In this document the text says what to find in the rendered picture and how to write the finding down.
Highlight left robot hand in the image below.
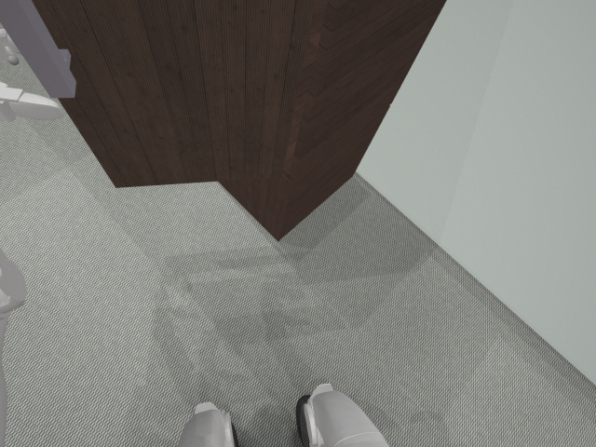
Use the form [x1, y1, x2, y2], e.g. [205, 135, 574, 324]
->
[0, 29, 63, 123]

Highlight left robot upper arm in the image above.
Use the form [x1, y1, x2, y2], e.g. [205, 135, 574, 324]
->
[0, 248, 27, 447]

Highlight cupboard door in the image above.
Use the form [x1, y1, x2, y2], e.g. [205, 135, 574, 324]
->
[32, 0, 316, 188]

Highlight robot left thigh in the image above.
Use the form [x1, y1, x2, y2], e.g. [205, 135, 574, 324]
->
[177, 409, 235, 447]

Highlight robot thigh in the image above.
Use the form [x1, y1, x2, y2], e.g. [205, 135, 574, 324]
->
[305, 391, 389, 447]
[177, 409, 235, 447]

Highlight handle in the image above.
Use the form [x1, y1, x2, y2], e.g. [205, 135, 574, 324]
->
[0, 0, 76, 98]

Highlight robot right thigh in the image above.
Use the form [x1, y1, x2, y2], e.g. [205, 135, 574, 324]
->
[305, 391, 389, 447]

